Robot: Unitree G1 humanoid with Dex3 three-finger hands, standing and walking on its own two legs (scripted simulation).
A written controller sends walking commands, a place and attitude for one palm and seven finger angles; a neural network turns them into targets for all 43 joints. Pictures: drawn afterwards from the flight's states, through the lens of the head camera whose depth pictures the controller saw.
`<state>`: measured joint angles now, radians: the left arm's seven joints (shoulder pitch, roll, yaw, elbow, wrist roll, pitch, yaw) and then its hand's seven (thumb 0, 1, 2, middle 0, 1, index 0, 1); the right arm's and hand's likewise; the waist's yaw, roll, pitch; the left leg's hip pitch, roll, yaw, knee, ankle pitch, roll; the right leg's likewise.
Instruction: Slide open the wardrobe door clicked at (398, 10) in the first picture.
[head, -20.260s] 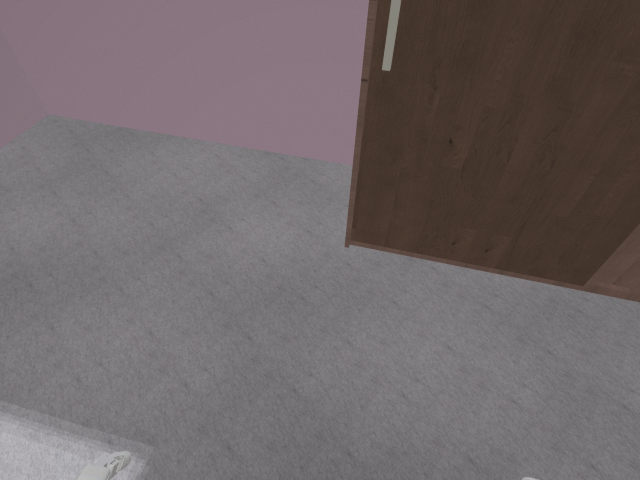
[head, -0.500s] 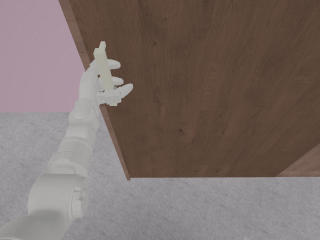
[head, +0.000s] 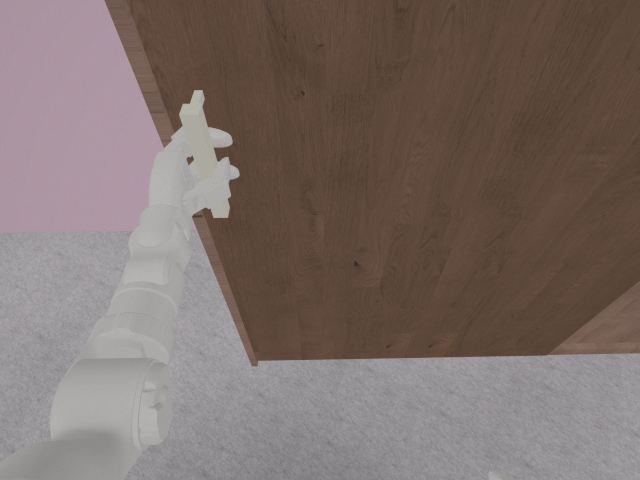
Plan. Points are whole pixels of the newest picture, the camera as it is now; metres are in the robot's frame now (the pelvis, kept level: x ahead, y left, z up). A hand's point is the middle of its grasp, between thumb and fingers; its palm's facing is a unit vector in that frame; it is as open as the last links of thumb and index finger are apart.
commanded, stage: grip the handle and tug to test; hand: left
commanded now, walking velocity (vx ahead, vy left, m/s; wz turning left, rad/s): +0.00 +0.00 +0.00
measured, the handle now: (210, 158) +0.50 +0.14 +0.12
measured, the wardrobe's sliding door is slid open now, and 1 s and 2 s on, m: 0.00 0.00 0.06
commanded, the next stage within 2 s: tug the door sideways, standing still in 0.44 s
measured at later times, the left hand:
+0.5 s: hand (221, 187) +0.45 +0.12 +0.12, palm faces -0.02 -1.00 +0.00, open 5.9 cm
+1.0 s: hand (225, 186) +0.45 +0.12 +0.13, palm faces +0.04 -1.00 -0.01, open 5.9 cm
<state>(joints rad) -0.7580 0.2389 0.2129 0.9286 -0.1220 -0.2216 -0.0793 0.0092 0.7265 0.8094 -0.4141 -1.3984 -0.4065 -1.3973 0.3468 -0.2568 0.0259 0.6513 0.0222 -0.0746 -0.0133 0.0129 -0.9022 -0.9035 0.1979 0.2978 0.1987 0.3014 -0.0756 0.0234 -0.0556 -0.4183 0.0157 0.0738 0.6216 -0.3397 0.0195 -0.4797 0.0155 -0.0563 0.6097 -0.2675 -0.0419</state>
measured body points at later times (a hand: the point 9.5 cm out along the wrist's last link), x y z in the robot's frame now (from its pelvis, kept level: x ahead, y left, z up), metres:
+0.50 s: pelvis +0.03 +0.01 +0.01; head +0.06 -0.01 +0.46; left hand +0.44 +0.18 +0.13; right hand +0.11 -0.25 -0.10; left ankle -0.02 +0.11 -0.72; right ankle +0.02 -0.09 -0.73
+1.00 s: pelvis +0.02 +0.01 +0.00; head +0.06 +0.00 +0.45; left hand +0.44 +0.17 +0.13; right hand +0.14 -0.22 -0.12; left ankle -0.02 +0.11 -0.73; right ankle +0.02 -0.09 -0.73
